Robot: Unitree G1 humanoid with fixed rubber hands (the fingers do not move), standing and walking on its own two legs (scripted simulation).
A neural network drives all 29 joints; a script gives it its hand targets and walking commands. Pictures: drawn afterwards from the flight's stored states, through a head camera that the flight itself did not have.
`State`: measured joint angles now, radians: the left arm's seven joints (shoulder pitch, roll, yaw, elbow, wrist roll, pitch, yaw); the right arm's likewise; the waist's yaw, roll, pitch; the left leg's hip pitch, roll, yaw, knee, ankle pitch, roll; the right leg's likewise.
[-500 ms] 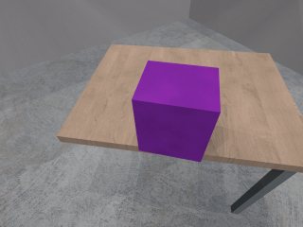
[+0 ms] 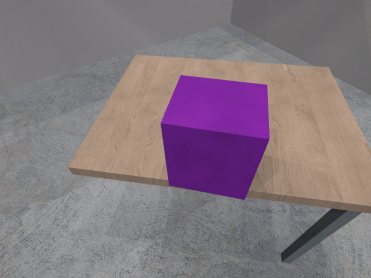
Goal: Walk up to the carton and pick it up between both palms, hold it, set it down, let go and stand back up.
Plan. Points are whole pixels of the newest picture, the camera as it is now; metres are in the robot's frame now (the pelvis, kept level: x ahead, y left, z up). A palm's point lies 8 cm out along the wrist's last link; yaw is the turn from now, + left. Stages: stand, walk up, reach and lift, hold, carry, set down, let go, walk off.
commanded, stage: stand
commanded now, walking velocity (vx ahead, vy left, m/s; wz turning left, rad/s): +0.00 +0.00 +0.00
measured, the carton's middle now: (213, 139) +0.42 -0.04 +0.06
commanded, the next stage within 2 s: walk up in 1.54 s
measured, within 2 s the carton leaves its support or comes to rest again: neither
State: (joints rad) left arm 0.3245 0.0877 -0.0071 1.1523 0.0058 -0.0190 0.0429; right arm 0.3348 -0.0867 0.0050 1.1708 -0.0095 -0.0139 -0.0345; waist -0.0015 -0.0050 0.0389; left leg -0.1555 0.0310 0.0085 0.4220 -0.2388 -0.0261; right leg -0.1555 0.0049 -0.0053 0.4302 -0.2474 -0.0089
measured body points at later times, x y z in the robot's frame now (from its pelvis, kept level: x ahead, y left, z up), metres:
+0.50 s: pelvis +0.01 +0.00 +0.00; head +0.02 +0.00 +0.45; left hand -0.02 +0.20 -0.16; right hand -0.03 -0.19 -0.16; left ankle -0.01 +0.14 -0.74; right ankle -0.01 -0.11 -0.74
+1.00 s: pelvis +0.00 +0.00 +0.00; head +0.02 +0.00 +0.45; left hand -0.02 +0.20 -0.16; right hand -0.03 -0.20 -0.16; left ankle -0.01 +0.14 -0.74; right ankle -0.01 -0.11 -0.74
